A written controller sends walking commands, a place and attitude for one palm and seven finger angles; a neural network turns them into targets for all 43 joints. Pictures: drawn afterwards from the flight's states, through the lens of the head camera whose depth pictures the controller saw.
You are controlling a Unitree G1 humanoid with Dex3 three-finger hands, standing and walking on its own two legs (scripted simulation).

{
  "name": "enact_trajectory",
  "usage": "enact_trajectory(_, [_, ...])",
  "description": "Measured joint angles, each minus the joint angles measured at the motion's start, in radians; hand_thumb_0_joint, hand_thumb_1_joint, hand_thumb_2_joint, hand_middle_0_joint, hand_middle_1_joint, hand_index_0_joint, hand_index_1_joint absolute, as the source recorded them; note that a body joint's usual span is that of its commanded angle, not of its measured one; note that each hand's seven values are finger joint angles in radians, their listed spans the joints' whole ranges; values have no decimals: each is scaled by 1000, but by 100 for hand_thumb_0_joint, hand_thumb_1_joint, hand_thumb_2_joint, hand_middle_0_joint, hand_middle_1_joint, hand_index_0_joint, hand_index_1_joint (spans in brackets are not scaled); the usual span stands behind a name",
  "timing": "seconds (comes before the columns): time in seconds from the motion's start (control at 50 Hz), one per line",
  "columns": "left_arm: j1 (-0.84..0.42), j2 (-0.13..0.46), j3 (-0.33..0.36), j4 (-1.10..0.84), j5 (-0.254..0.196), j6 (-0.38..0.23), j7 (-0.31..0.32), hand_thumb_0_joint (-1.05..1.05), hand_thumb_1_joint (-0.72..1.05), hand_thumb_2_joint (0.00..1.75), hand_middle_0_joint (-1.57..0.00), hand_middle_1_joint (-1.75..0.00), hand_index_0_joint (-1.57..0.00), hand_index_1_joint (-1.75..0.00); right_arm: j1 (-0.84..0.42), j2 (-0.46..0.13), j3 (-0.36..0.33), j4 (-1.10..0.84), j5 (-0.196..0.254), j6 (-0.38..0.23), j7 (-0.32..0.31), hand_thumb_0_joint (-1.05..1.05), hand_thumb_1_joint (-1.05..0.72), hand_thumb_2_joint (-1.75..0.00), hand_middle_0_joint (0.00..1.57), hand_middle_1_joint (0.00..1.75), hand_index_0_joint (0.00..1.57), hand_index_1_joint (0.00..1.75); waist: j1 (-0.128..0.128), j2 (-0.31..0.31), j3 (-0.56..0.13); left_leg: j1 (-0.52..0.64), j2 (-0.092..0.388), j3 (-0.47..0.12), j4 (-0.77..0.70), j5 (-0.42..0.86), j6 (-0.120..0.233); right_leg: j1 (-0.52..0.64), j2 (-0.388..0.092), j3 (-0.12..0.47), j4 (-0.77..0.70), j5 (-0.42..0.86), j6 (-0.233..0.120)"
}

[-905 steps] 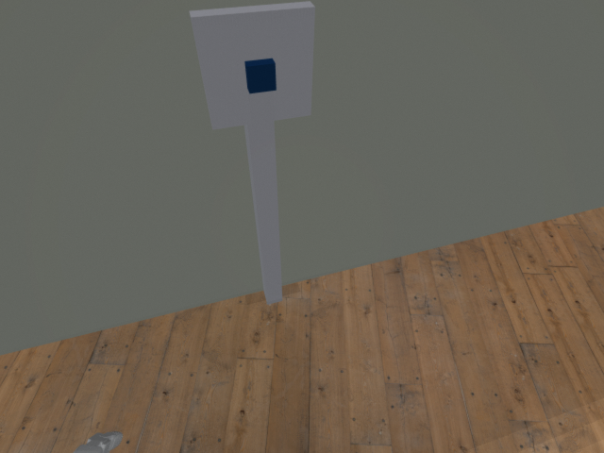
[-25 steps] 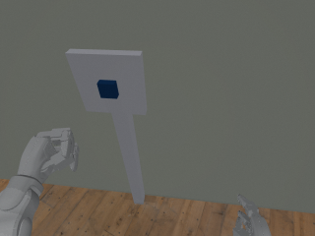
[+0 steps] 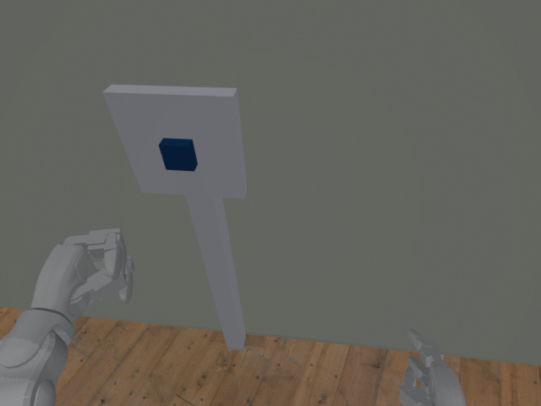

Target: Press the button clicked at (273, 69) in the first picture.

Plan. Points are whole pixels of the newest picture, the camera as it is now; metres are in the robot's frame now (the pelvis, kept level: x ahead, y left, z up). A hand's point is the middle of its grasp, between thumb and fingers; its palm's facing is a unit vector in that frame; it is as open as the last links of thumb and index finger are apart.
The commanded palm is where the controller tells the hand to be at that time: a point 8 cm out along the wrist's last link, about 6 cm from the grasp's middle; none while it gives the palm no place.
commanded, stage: aim a knuckle at the button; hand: left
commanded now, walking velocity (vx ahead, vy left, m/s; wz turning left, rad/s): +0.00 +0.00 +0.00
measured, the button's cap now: (179, 153) +0.48 +0.21 +0.15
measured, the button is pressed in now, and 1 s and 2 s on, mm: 0 0 0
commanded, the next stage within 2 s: press the button with the knuckle in 1.84 s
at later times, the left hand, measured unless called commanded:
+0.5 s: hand (153, 240) +0.30 +0.20 +0.13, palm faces -0.01 -1.00 -0.05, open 3.1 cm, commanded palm +0.27 +0.25 +0.14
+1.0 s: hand (184, 214) +0.37 +0.17 +0.12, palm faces -0.02 -1.00 -0.03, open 3.2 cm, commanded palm +0.35 +0.23 +0.12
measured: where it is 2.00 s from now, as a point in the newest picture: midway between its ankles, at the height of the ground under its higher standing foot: outside the picture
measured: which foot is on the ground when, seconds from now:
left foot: down 0.00-1.00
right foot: down 0.00-1.00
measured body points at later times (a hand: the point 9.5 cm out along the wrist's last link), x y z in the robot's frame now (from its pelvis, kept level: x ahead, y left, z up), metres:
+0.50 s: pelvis +0.00 +0.00 +0.00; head -0.02 -0.02 +0.45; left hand +0.29 +0.25 +0.14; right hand +0.17 -0.24 -0.08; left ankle +0.03 +0.13 -0.73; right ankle -0.03 -0.10 -0.73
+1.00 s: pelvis +0.00 +0.01 +0.00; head +0.01 +0.00 +0.45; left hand +0.36 +0.23 +0.12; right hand +0.13 -0.25 -0.10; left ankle +0.03 +0.13 -0.73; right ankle -0.03 -0.10 -0.73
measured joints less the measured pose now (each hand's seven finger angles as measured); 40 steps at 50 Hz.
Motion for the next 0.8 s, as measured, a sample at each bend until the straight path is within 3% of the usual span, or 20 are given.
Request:
enact_trajectory(0.14, [-74,-20,-21,53,6,-34,6,2,90,90,-131,-150,-131,-150,-2,-3,-1,20,-1,0,-3,2,-90,-90,20,30,20,30,0,1,1,-7,-3,-4,6,-3,1,-6,-3,-4,7,-5,1])
enact_trajectory(0.28, [-156,-19,-41,140,33,-17,23,2,90,90,-131,-150,-131,-150,-3,-1,-4,19,-3,20,-5,2,-90,-90,20,30,20,30,-16,-6,12,-13,-3,6,-2,2,1,-21,-4,6,11,-3,1])
enact_trajectory(0.42, [-197,-28,-36,176,36,-53,43,2,90,90,-131,-150,-130,-150,14,0,-12,24,-7,33,7,2,-90,-90,20,30,20,30,-26,-12,-4,-10,-2,18,-9,0,1,-25,-4,18,10,-4,1])
enact_trajectory(0.58, [-262,-29,-50,277,56,-35,60,2,90,90,-131,-150,-131,-150,9,-8,-17,23,-4,66,6,2,-90,-90,20,30,20,30,-31,-13,8,-23,-2,18,-4,1,3,-37,-4,18,13,-2,3])
enact_trajectory(0.72, [-355,-27,-50,347,67,-97,75,2,90,90,-131,-150,-131,-150,0,-3,-19,36,-8,76,6,2,-90,-90,20,30,20,30,-38,-21,19,-37,-1,19,0,4,3,-52,-3,19,17,2,2])
enact_trajectory(0.8, [-420,-27,-60,421,67,-97,73,2,90,90,-131,-150,-131,-150,5,-4,-19,39,-4,93,8,2,-90,-90,20,30,20,30,-43,-16,10,-46,-1,19,3,2,5,-59,-4,19,18,2,4])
